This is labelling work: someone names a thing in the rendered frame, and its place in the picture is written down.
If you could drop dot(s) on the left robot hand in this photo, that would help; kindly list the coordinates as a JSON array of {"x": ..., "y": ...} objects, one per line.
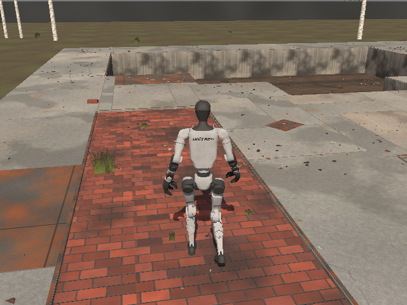
[{"x": 166, "y": 186}]

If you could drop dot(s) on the right robot hand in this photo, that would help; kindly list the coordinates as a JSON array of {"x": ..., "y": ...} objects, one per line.
[{"x": 237, "y": 176}]

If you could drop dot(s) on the left robot forearm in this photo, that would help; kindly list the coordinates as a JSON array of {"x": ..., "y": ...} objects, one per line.
[{"x": 171, "y": 170}]

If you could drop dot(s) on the right robot forearm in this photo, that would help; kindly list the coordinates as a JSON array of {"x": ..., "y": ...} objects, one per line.
[{"x": 233, "y": 165}]

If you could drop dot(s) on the robot shin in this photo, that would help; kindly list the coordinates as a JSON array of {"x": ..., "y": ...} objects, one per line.
[
  {"x": 218, "y": 234},
  {"x": 190, "y": 226}
]

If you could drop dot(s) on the robot right upper arm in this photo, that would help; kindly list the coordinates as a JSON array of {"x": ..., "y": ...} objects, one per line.
[{"x": 226, "y": 142}]

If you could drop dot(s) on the robot left shin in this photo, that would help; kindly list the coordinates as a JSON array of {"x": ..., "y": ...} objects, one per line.
[{"x": 190, "y": 226}]

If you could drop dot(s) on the robot left upper arm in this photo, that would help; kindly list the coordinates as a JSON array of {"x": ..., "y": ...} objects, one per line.
[{"x": 179, "y": 146}]

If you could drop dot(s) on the robot right shin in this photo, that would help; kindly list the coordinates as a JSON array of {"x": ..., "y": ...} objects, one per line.
[{"x": 218, "y": 234}]

